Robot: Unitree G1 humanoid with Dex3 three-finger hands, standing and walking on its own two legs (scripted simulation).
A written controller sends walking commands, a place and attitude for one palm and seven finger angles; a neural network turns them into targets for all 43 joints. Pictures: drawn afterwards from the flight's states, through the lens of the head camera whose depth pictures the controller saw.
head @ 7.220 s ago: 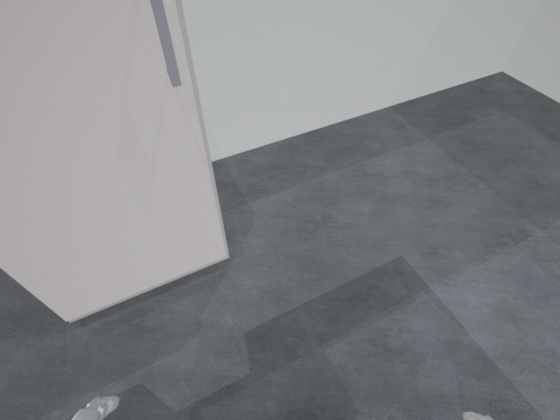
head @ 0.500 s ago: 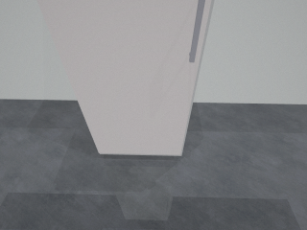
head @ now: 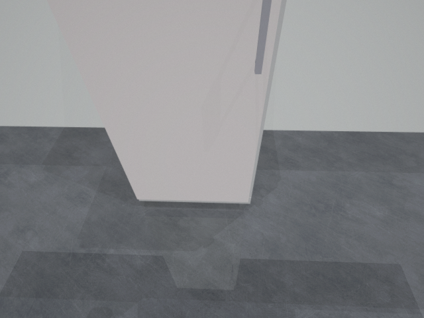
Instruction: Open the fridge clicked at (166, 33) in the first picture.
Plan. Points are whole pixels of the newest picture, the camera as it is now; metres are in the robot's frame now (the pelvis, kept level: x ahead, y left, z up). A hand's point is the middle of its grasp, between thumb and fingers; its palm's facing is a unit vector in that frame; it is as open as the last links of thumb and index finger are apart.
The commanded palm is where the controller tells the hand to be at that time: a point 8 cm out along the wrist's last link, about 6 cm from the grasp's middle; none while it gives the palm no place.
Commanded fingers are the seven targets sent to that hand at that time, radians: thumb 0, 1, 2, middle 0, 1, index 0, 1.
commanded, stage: look again from close up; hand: right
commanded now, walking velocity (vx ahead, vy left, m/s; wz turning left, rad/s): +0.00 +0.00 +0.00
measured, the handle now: (262, 27) +0.74 -0.08 +0.20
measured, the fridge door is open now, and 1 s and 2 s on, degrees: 0 0 0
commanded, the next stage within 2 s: shuffle to correct the standing spot in 1.60 s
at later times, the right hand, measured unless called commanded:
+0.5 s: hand out of the picture +0.05 -0.16 -0.17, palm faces -0.03 +0.98 -0.21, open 7.4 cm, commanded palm none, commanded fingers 0.00 -0.90 -0.90 0.20 0.30 0.20 0.30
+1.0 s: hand out of the picture -0.03 -0.14 -0.17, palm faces +0.00 +0.98 -0.18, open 7.4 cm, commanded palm none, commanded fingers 0.00 -0.90 -0.90 0.20 0.30 0.20 0.30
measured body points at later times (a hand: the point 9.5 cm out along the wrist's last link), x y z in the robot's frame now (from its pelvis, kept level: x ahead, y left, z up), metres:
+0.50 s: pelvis +0.00 +0.01 +0.00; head +0.00 +0.02 +0.45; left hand +0.03 +0.25 -0.15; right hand +0.05 -0.21 -0.15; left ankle +0.00 +0.15 -0.74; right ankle -0.01 -0.07 -0.74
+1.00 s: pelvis -0.01 +0.02 +0.00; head +0.00 +0.02 +0.45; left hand -0.03 +0.24 -0.16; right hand -0.03 -0.20 -0.16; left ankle +0.00 +0.15 -0.74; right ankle -0.01 -0.07 -0.74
